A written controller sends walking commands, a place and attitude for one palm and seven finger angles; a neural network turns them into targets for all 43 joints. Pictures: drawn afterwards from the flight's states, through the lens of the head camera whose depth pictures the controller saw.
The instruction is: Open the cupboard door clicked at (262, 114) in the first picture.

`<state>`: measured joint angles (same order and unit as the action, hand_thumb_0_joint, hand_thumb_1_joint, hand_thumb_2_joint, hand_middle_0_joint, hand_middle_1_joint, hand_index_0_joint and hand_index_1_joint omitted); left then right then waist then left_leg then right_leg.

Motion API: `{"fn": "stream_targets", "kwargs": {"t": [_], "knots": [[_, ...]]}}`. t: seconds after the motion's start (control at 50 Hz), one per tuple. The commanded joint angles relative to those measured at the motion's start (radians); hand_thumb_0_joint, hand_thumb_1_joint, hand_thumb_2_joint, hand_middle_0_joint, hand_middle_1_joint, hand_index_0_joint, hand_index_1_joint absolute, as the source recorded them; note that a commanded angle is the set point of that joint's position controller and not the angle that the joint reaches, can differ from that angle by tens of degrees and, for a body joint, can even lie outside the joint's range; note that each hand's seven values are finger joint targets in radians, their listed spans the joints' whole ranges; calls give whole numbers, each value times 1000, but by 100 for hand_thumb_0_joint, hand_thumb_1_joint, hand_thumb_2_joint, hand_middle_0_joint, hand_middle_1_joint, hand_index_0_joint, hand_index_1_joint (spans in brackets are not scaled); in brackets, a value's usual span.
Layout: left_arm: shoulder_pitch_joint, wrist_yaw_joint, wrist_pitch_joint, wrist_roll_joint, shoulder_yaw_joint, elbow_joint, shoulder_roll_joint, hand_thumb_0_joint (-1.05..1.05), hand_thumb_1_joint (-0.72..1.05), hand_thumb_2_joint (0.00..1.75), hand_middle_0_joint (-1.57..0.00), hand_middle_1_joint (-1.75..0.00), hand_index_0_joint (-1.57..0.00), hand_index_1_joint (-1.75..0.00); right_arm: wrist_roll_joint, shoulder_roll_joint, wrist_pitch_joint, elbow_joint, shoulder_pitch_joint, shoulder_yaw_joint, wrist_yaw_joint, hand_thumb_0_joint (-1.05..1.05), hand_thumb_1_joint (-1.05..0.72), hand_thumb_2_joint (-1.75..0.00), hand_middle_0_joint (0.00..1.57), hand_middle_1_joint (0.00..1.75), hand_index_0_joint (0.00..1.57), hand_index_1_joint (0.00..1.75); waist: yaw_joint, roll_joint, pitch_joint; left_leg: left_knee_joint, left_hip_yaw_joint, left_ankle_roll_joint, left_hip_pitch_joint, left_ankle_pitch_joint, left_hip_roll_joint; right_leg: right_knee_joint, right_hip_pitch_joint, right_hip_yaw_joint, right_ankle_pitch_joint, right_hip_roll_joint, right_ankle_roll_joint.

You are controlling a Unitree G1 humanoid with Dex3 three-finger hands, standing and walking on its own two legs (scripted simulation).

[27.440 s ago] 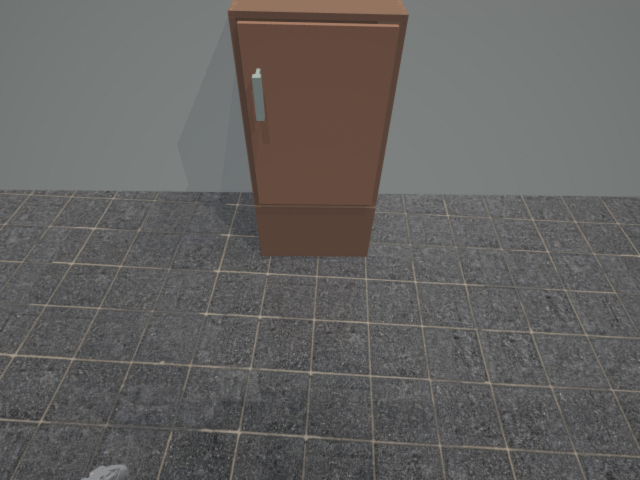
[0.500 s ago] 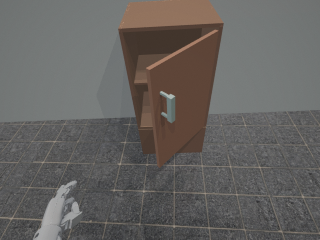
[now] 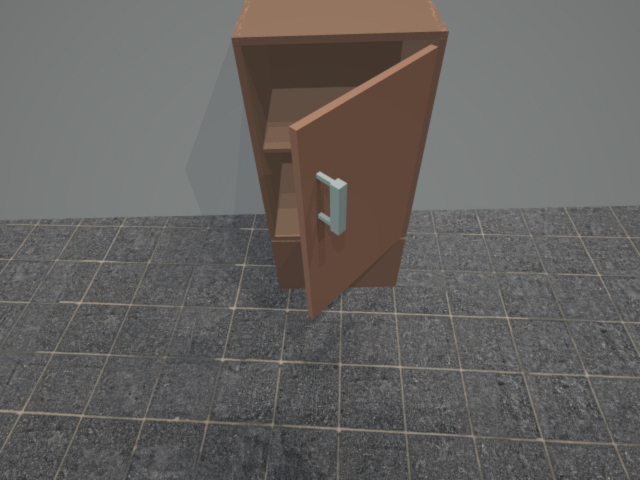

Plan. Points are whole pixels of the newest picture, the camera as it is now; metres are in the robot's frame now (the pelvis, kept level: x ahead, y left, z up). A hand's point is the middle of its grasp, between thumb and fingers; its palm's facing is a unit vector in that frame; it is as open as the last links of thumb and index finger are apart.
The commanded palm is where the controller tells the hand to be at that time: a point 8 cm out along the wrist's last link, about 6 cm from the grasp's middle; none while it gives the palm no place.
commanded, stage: let the arm hang, fingers relaxed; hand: left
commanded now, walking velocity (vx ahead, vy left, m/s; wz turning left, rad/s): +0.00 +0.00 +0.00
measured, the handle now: (330, 203) +0.60 +0.02 -0.04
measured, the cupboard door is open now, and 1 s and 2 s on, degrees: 46 46 46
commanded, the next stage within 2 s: look to check the result in 0.44 s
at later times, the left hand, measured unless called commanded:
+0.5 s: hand out of the picture -0.01 +0.16 -0.18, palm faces +0.04 -0.98 -0.18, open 7.3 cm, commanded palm none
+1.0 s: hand out of the picture +0.00 +0.15 -0.17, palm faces +0.05 -0.98 -0.18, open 7.4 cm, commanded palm none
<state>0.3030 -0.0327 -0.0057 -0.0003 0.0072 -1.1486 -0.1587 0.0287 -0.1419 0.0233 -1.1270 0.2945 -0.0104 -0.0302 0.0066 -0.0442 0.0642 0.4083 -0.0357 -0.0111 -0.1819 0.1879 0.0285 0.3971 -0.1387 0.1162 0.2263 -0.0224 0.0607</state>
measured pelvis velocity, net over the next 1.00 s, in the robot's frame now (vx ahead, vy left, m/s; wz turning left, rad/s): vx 0.02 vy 0.00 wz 0.00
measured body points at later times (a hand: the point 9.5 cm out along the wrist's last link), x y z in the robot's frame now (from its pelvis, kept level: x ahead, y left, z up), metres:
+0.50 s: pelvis +0.00 +0.00 +0.00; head +0.01 -0.01 +0.45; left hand -0.01 +0.21 -0.16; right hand -0.04 -0.19 -0.17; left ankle +0.02 +0.13 -0.74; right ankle +0.00 -0.08 -0.74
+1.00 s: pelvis +0.02 +0.00 +0.00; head +0.03 -0.02 +0.45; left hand +0.00 +0.21 -0.16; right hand -0.01 -0.21 -0.17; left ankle +0.02 +0.13 -0.74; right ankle +0.00 -0.08 -0.74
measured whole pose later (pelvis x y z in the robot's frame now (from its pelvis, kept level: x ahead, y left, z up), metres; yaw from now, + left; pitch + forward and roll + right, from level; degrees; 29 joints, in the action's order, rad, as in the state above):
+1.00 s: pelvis +0.02 +0.00 +0.00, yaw +0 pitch -1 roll +0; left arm 0.30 -0.04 0.02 0.00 0.00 -1.15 -0.10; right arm 0.03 -0.12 0.00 -1.15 0.30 -0.01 -0.04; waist 0.01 -0.02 0.05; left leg 0.40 -0.04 -0.02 -0.17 0.21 0.03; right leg 0.40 -0.13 0.11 0.25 -0.02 0.06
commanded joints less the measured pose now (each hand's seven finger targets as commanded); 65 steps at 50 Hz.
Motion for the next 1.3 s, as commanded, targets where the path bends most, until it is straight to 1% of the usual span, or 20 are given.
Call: {"fn": "stream_targets", "kwargs": {"t": [0.0,0.04,0.06,0.18,0.2,0.32,0.34,0.4,0.52,0.74,0.82,0.84,0.88,0.9,1.04,1.08,1.1,1.14,1.18,1.28], "knots": [[30,-4,18,-1,16,19,-84,0,90,90,-20,-30,-20,-30,-3,-68,-11,6,81,14,-10,0,-90,-90,20,30,20,30,4,71,44,-64,55,40,-21,-6,57,-128,-71,-148,55,133,-2],[41,-7,19,-2,17,15,-81,0,90,90,-20,-30,-20,-30,-4,-63,-11,2,89,15,-10,0,-90,-90,20,30,20,30,3,52,46,-61,55,39,-22,-4,56,-130,-77,-150,64,132,-3],[42,-7,19,-1,18,13,-78,0,90,90,-20,-30,-20,-30,-3,-52,-12,-3,97,14,-10,0,-90,-90,20,30,20,30,3,58,39,-63,55,41,-27,-6,55,-126,-67,-147,58,134,-2],[54,-8,20,-1,20,7,-53,0,90,90,-20,-30,-20,-30,-2,-34,-18,-11,112,13,-14,0,-90,-90,20,30,20,30,0,27,50,-70,57,40,-44,-5,56,-110,-67,-147,37,129,0],[56,-8,21,-1,21,6,-52,0,90,90,-20,-30,-20,-30,-3,-31,-19,-12,116,13,-15,0,-90,-90,20,30,20,30,0,36,45,-69,59,40,-44,-14,56,-107,-60,-145,25,130,0],[67,-9,21,-1,19,2,-39,0,90,90,-20,-30,-20,-30,-2,-25,-19,-11,121,14,-16,0,-90,-90,20,30,20,30,1,11,61,-69,57,39,-43,-5,57,-103,-78,-145,22,128,0],[69,-10,22,-3,21,5,-41,0,90,90,-20,-30,-20,-30,-4,-26,-19,-8,127,16,-17,0,-90,-90,20,30,20,30,0,34,50,-65,58,40,-42,-9,59,-104,-71,-145,24,127,-1],[66,-9,23,-2,19,4,-38,0,90,90,-20,-30,-20,-30,-3,-25,-19,-10,128,16,-16,0,-90,-90,20,30,20,30,4,39,54,-65,58,40,-40,-9,58,-102,-76,-146,19,127,-1],[71,-10,26,-2,20,6,-36,0,90,90,-20,-30,-20,-30,-5,-29,-23,-7,121,16,-18,0,-90,-90,20,30,20,30,2,29,36,-66,62,42,-26,-47,62,-92,-57,-142,-31,128,-3],[74,-12,28,-4,19,9,-43,0,90,90,-20,-30,-20,-30,-7,-41,-22,-6,104,16,-17,0,-90,-90,20,30,20,30,1,51,40,-60,60,40,-11,-71,64,-95,-55,-136,-55,128,-8],[71,-11,28,-2,18,10,-43,0,90,90,-20,-30,-20,-30,-5,-41,-23,-10,98,14,-17,0,-90,-90,20,30,20,30,2,25,34,-63,60,38,-3,-78,64,-95,-48,-139,-70,128,-6],[73,-12,28,-3,19,11,-44,0,90,90,-20,-30,-20,-30,-7,-42,-23,-6,98,15,-17,0,-90,-90,20,30,20,30,1,39,33,-62,61,39,-2,-82,66,-94,-48,-137,-72,128,-7],[70,-11,28,-2,19,11,-45,0,90,90,-20,-30,-20,-30,-6,-42,-25,-9,98,14,-18,0,-90,-90,20,30,20,30,2,30,28,-65,60,39,-1,-92,66,-91,-37,-136,-90,130,-7],[73,-11,30,-2,20,10,-44,0,90,90,-20,-30,-20,-30,-6,-42,-25,-9,97,14,-19,0,-90,-90,20,30,20,30,1,45,24,-62,61,39,1,-99,66,-90,-32,-136,-105,129,-8],[78,-13,30,-2,19,11,-45,0,90,90,-20,-30,-20,-30,-6,-47,-22,-10,91,14,-19,0,-90,-90,20,30,20,30,-2,40,40,-56,58,36,3,-97,63,-98,-36,-132,-105,130,-10],[76,-11,30,-2,18,11,-47,0,90,90,-20,-30,-20,-30,-6,-42,-23,-12,94,14,-19,0,-90,-90,20,30,20,30,1,29,33,-59,57,37,5,-101,64,-98,-28,-137,-118,133,-9],[73,-11,28,-2,21,12,-49,0,90,90,-20,-30,-20,-30,-5,-45,-21,-13,92,15,-21,0,-90,-90,20,30,20,30,1,43,39,-54,50,35,9,-97,69,-95,-39,-145,-130,129,-7],[66,-11,20,-6,34,22,-62,0,90,90,-20,-30,-20,-30,-6,-62,-13,-4,84,26,-27,0,-90,-90,20,30,20,30,2,36,21,-17,28,31,22,-97,78,-70,-53,-164,-190,131,-3],[41,-8,6,-10,51,42,-81,0,90,90,-20,-30,-20,-30,-5,-73,-3,4,87,38,-32,0,-90,-90,20,30,20,30,8,59,22,12,-2,25,-7,-50,85,-45,-63,-183,-202,135,7],[11,3,-17,-18,85,91,-119,0,90,90,-20,-30,-20,-30,-6,-84,10,63,53,63,-36,0,-90,-90,20,30,20,30,8,109,4,112,-61,12,-41,50,72,-32,-107,-277,-207,161,42]]}}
